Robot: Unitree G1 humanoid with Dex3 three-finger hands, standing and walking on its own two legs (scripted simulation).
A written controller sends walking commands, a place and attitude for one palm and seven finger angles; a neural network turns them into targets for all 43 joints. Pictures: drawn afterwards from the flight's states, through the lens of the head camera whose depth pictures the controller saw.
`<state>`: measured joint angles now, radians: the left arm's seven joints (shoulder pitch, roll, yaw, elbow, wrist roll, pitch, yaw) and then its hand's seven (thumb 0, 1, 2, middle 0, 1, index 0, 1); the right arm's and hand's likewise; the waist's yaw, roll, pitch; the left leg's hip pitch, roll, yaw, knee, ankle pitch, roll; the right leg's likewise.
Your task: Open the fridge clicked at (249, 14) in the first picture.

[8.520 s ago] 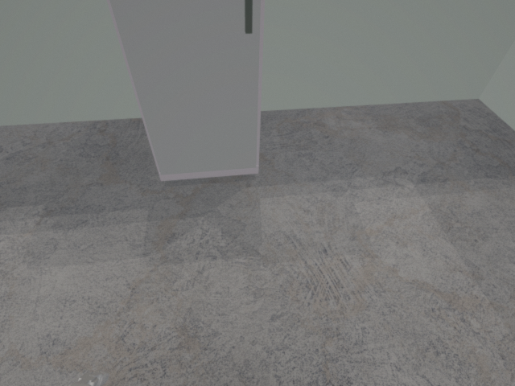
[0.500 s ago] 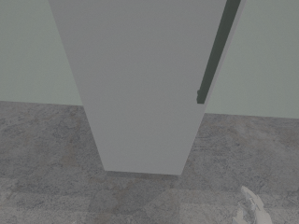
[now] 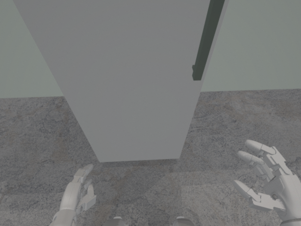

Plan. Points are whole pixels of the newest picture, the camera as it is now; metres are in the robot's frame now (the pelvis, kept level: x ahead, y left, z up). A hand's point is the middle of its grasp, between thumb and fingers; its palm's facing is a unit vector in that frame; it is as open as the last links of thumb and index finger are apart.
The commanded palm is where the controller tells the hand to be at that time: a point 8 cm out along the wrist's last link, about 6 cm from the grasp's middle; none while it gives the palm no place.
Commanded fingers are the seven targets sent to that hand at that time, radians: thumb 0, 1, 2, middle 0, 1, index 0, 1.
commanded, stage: raise the hand to about handle height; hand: right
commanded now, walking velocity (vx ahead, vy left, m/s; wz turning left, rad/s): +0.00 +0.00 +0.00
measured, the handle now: out of the picture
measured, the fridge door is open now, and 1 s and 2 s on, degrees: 0 0 0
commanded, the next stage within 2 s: move the hooked fingers beside the handle in 1.44 s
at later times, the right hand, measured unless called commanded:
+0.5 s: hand (286, 150) +0.25 -0.26 +0.15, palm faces -0.01 +1.00 -0.08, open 12.9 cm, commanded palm +0.22 -0.31 +0.17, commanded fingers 0.00 0.48 -0.31 0.30 1.18 0.30 1.18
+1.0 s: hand out of the picture +0.29 -0.28 +0.23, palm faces +0.03 +1.00 -0.08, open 14.0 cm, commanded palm +0.26 -0.32 +0.23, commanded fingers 0.00 0.50 -0.30 0.30 1.20 0.30 1.20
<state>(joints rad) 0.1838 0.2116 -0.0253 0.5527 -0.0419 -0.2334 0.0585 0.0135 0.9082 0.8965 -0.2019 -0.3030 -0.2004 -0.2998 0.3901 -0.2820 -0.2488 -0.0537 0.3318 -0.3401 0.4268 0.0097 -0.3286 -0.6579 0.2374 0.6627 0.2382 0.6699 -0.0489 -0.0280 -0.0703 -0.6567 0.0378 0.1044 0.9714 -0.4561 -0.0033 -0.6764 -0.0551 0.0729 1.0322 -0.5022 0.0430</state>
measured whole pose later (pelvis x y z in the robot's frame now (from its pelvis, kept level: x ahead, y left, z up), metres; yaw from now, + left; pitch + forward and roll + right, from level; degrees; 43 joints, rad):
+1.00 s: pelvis +0.01 +0.00 +0.06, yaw +1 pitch -2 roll +1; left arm 0.26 0.27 -0.08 0.60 -0.08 -0.25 0.12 0.02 0.91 0.90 -0.20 -0.30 -0.20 -0.30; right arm -0.11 -0.48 -0.48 0.18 0.36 0.09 0.49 -0.01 0.50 -0.30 0.30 1.19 0.30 1.20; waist -0.05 -0.05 -0.02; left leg -0.24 0.04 0.07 0.55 -0.28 -0.02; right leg -0.23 -0.04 0.02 0.58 -0.32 0.03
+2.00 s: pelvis +0.01 -0.01 +0.06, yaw +2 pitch -1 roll +0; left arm 0.26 0.27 -0.07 0.60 -0.08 -0.21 0.13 0.02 0.91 0.90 -0.20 -0.30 -0.20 -0.30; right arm -0.29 -0.46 -0.41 0.37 0.29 0.08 0.43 -0.01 0.50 -0.30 0.30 1.20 0.30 1.20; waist -0.02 -0.04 -0.01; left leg -0.26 0.04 0.05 0.53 -0.26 -0.02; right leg -0.24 -0.04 0.00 0.55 -0.29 0.02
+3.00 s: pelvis +0.02 -0.01 +0.05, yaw +3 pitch +4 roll +0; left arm 0.34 0.28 -0.04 0.65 -0.07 -0.09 0.10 0.01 0.91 0.90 -0.20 -0.30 -0.20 -0.30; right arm -0.69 -0.45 -0.33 0.81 0.19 -0.04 0.32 -0.01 0.50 -0.30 0.30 1.20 0.30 1.20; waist 0.05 -0.03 -0.04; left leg -0.37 0.04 0.03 0.56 -0.26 -0.02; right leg -0.35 -0.04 -0.02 0.58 -0.31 0.02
